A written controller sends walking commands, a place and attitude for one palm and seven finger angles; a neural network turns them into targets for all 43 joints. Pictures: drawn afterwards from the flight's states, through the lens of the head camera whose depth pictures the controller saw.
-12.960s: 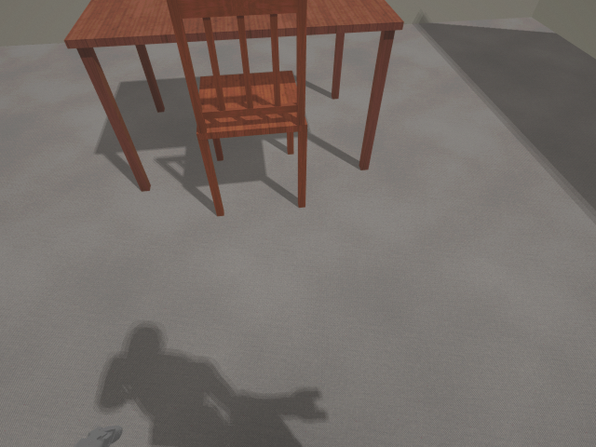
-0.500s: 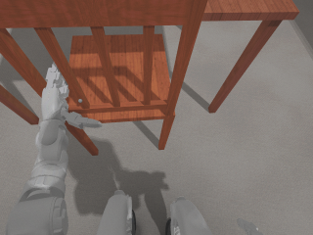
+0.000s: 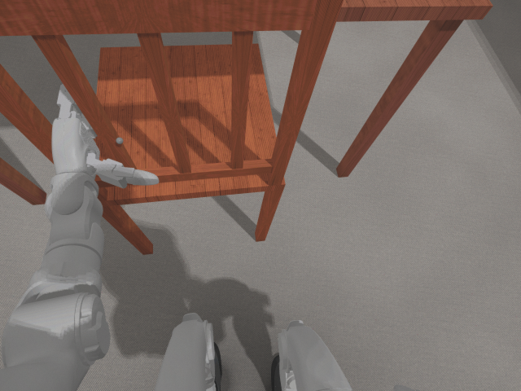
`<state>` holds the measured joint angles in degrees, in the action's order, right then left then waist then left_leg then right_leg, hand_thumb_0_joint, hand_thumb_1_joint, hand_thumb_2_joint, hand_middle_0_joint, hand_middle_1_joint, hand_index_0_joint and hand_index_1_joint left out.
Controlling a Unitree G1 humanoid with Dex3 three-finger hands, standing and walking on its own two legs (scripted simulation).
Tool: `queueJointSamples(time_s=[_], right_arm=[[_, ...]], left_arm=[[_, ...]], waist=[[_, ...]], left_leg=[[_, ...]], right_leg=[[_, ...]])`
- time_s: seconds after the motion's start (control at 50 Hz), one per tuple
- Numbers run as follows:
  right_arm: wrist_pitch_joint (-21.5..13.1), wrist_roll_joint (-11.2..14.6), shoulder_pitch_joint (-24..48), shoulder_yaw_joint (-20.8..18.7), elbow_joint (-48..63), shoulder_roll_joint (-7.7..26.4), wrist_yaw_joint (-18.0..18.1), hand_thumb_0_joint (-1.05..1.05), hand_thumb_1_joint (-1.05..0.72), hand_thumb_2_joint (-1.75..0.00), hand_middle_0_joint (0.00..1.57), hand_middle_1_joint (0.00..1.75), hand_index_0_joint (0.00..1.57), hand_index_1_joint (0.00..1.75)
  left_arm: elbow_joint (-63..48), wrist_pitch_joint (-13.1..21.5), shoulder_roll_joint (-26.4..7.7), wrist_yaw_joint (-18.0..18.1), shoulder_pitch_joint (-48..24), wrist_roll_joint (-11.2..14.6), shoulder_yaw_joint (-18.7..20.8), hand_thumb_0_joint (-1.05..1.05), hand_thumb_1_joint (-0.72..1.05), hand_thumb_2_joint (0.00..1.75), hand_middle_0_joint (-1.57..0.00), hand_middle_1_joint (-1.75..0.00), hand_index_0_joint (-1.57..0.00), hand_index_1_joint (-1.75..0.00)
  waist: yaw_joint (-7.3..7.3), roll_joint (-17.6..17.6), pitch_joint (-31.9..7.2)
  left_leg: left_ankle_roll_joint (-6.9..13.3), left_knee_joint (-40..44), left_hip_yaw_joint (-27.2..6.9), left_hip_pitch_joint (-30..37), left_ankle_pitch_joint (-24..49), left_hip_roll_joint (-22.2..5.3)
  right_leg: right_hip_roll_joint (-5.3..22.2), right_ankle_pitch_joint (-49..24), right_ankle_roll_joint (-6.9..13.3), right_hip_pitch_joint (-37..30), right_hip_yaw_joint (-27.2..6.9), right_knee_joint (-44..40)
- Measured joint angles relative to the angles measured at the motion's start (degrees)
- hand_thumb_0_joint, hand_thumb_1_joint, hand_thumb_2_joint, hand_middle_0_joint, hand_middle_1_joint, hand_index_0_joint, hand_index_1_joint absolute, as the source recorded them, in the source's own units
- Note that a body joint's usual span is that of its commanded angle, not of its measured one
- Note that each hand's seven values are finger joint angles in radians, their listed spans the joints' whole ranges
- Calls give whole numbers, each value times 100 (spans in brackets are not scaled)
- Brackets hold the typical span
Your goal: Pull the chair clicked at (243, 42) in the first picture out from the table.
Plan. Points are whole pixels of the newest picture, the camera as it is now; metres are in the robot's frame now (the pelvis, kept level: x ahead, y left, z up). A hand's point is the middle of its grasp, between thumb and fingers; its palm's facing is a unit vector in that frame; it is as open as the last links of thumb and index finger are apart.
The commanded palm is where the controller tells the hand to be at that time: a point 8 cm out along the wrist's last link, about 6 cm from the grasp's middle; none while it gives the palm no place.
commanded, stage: push the fingers through the gap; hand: left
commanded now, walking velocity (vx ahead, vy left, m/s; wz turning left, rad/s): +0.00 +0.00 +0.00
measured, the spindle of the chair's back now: (172, 119) +0.50 +0.12 +0.05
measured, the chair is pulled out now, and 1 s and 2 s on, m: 0.00 0.00 0.03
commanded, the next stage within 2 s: hook a spindle and tug to test in 0.26 s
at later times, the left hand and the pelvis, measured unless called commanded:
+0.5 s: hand (119, 146) +0.47 +0.19 +0.03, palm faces +0.12 -0.99 -0.03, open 16.8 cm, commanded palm +0.44 +0.23 +0.03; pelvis +0.00 +0.00 +0.00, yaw +0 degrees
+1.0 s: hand (121, 146) +0.47 +0.19 +0.03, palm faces +0.13 -0.99 -0.03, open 10.1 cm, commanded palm +0.44 +0.22 +0.03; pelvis +0.00 +0.00 +0.00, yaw +0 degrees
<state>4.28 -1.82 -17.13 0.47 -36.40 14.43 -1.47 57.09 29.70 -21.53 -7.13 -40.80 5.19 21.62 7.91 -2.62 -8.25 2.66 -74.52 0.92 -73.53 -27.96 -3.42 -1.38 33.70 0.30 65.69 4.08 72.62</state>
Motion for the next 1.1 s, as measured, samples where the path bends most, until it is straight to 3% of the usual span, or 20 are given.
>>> queueJointSamples(time_s=[0.4,0.5,0.8,0.96,1.1], right_arm=[[147,-3,91,11,42,-18,-24,0,-91,-90,20,30,20,30],[154,2,127,2,56,-15,-30,0,-91,-90,20,30,20,30],[153,17,122,9,44,-33,-20,0,-91,-90,20,30,20,30],[111,6,90,20,18,-36,-19,0,-91,-90,20,30,20,30],[112,5,75,-7,4,-22,-23,0,-91,-90,20,30,20,30]], left_arm=[[-12,127,93,126,141,-20,-128,-1,-50,30,-6,-8,-6,-8],[-47,152,171,160,198,-5,-191,-1,-50,30,-8,-16,-8,-15],[-100,120,145,78,210,35,-167,-1,-42,33,-29,-83,-30,-82],[-2,145,178,220,176,6,-151,-1,-11,47,-42,-123,-41,-123],[29,170,131,211,147,24,-181,-1,26,62,-48,-139,-46,-139]], waist=[[-23,22,-16],[-46,17,-26],[-49,15,-22],[-45,16,-25],[-46,13,-28]], left_leg=[[12,73,-18,115,14,25],[9,96,-15,152,21,31],[-16,54,-25,129,19,16],[-26,74,-30,153,34,20],[-37,49,-43,119,26,22]], right_leg=[[12,-23,-17,-138,14,-102],[17,-26,-16,-171,11,-117],[0,-11,11,-134,14,-51],[0,-16,21,-151,17,-57],[0,-2,32,-122,28,-30]])
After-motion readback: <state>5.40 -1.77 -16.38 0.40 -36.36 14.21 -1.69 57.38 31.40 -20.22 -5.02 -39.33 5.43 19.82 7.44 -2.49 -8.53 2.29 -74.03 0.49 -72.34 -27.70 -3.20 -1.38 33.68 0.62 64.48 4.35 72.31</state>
